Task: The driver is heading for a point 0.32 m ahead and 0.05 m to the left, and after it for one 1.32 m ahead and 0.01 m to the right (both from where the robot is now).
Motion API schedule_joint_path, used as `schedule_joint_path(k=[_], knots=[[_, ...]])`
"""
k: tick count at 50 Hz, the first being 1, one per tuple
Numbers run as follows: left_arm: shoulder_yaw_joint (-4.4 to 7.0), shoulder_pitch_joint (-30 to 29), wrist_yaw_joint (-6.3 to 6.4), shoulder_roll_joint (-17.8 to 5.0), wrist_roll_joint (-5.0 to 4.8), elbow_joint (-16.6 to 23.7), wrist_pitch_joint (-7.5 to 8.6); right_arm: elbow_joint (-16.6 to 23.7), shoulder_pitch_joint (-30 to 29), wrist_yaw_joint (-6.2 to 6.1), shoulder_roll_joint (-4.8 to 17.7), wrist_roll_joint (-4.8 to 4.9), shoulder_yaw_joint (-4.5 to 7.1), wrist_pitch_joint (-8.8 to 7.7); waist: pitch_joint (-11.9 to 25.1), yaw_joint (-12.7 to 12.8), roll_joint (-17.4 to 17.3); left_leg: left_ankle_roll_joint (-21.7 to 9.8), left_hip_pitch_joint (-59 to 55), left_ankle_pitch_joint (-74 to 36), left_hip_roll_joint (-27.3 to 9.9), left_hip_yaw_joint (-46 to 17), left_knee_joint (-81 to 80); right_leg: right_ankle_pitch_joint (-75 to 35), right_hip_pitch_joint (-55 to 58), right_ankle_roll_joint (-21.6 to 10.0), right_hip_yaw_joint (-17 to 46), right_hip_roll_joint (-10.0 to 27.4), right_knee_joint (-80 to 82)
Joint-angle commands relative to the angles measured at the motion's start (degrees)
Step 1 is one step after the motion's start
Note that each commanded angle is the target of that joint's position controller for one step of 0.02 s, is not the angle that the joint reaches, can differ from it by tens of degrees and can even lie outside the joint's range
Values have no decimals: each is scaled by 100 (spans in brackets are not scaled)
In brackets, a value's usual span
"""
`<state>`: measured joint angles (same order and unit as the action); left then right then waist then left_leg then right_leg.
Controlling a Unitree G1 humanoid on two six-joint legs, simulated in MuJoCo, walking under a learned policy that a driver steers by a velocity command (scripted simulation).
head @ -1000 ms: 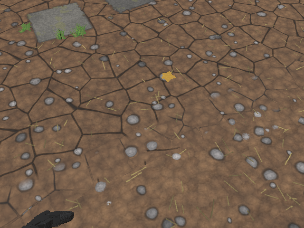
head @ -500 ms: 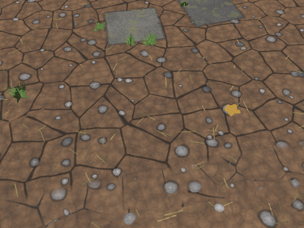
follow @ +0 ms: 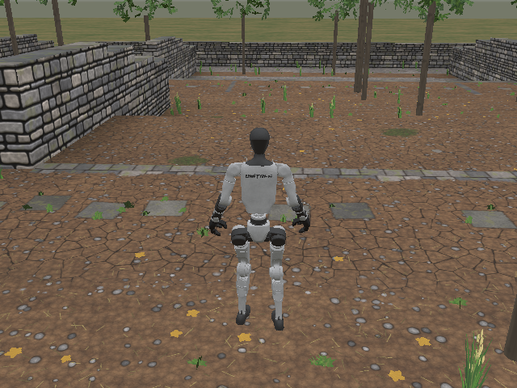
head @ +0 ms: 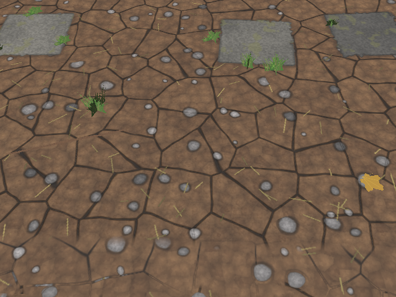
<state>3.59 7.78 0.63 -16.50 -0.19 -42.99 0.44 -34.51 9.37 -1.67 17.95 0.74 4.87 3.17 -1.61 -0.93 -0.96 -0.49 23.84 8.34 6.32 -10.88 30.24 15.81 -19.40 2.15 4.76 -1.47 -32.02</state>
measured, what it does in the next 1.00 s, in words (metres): walks ahead, turning left: left foot, then right foot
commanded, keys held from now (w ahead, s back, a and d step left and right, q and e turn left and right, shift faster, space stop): q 0.42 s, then w+q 0.18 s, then w+e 0.40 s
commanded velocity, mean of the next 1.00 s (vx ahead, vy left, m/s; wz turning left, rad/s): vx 0.19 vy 0.00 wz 0.35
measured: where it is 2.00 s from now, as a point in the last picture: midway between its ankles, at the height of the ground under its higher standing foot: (180, 249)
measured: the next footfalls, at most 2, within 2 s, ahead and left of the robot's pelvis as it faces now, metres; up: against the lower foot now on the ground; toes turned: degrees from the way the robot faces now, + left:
left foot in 0.44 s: -0.01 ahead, +0.13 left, +0.00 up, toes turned +18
right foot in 0.96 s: +0.29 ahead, -0.02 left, +0.00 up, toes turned +17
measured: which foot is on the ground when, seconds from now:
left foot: down 0.00-0.00, up 0.02-0.42, down 0.44-0.98, up 1.00-1.00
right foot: down 0.00-0.44, up 0.46-0.94, down 0.96-1.00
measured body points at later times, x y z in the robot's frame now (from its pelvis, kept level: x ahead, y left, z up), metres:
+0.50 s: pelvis -0.01 +0.02 +0.00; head +0.01 +0.05 +0.45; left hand +0.03 +0.34 -0.11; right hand +0.23 -0.20 -0.07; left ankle -0.04 +0.12 -0.73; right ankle +0.01 -0.13 -0.69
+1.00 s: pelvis +0.16 +0.03 -0.01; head +0.19 +0.03 +0.44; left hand +0.26 +0.35 -0.08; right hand +0.30 -0.23 -0.13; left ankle -0.04 +0.12 -0.71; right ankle +0.26 -0.03 -0.73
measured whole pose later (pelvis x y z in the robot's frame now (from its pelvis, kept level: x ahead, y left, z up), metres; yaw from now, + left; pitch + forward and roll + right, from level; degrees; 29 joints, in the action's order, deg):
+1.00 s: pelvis +0.16 +0.03 -0.01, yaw +17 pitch +3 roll +0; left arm 2.9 7.6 -3.0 -17.7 -1.4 -40.5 4.5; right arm -42.4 20.4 -0.7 18.4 -0.1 3.9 -2.1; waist -0.1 -2.5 -1.3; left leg 0.7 3.9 27.2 -1.2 -0.5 35.2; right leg 10.0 -25.9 -3.7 -2.2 -1.2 -33.9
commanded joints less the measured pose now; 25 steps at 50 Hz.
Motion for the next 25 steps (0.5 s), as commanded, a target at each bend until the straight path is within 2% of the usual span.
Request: schedule_joint_path(k=[1,2,3,4,5,6,8,9,11,14,17,19,20,21,22,23,24,25], knots=[[369,520,31,-1273,159,275,67,473,56,-21,406,13,119,-37,750,44,700,-242,648,1855,-286,-437,833,-596,1402,-821,1464,1688,1439],[397,366,7,-1383,354,305,64,616,-25,-9,679,2,213,-123,479,31,1859,26,1253,2748,116,258,2198,-1205,828,-1668,2644,2502,1759],[292,-18,41,-1027,334,515,97,449,162,3,1047,-38,339,-145,430,-52,1277,160,1168,2426,-187,38,3153,-1349,699,-1735,2278,2407,1690],[230,-316,78,-770,240,571,98,268,320,10,1084,0,387,-106,352,-173,951,238,1137,2047,-210,128,3519,-1351,643,-1441,1602,2008,1552],[196,-450,108,-660,140,622,87,122,469,-23,922,-10,365,-38,324,-195,810,349,1205,1734,-237,224,3827,-1277,779,-1221,1129,1675,1457],[163,-434,136,-594,68,622,74,103,489,-23,788,-14,328,11,250,-120,813,451,1345,1540,-273,267,4118,-1534,872,-1225,881,1619,1414],[143,-226,191,-588,94,593,13,215,269,4,592,57,255,33,216,26,880,585,1371,1297,-358,582,3982,-1797,1025,-1286,376,1442,1432],[156,-64,216,-621,116,568,-18,307,65,11,524,86,220,25,237,158,954,642,1477,1232,-435,679,3674,-1870,1303,-1334,291,1464,1420],[211,208,243,-762,126,512,-66,452,-212,38,434,74,163,11,357,366,1056,724,1475,1302,-605,764,3071,-2070,1771,-1435,260,1638,1367],[307,161,195,-1004,86,522,-101,561,-299,124,321,29,81,8,496,417,1137,663,809,1531,-802,1020,2180,-2283,1711,-1479,15,1817,1313],[364,77,106,-1127,14,513,-102,568,-189,186,427,45,111,44,543,371,1218,503,150,1498,-756,1324,1425,-2526,1503,-1459,-182,1925,1207],[386,28,73,-1169,-78,479,-88,551,-52,235,444,58,139,78,543,258,1203,305,-206,1211,-725,1410,708,-2567,1486,-1343,-256,1989,988],[386,-55,69,-1155,-140,465,-85,483,144,257,425,59,157,85,563,106,1135,147,-580,745,-653,1513,66,-2493,1375,-1189,-398,1940,750],[358,55,62,-1026,-178,389,-71,386,381,242,491,48,205,83,614,5,954,-47,-1163,188,-527,1508,-574,-2145,1090,-907,-626,1793,365],[304,360,31,-775,-90,277,-56,312,687,185,767,59,309,72,778,-17,192,-316,-2166,-576,-819,864,-862,-889,228,-457,-1081,1470,-474],[119,251,-24,-290,276,565,-37,383,969,85,1470,74,449,25,811,87,-1750,-1095,-3138,-1883,-2354,-1329,-758,2233,-1716,116,-1484,631,-2382],[205,-353,9,-588,156,788,46,395,1227,171,1394,-94,413,-162,1063,-452,-1403,-2006,-2719,25,-2811,-2359,-1267,2305,-2391,108,-408,265,-3232],[284,-615,-11,-831,-26,843,96,324,1108,210,1136,-98,323,-311,679,-410,-957,-1826,-2560,1653,-2547,-2122,-1625,1756,-2648,-34,-152,450,-3402]])
Keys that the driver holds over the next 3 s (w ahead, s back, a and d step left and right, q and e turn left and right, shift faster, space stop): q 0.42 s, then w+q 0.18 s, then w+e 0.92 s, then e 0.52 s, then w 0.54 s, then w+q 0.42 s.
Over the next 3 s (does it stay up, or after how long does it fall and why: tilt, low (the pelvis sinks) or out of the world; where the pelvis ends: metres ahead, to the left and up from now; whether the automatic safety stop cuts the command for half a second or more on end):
stays up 0.94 -0.08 0.01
